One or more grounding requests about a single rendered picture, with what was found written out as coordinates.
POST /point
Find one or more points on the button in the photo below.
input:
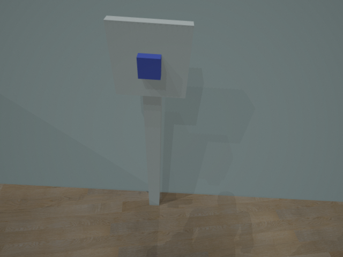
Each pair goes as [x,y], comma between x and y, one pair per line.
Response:
[149,66]

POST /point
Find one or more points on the panel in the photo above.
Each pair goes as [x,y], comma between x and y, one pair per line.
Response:
[172,39]

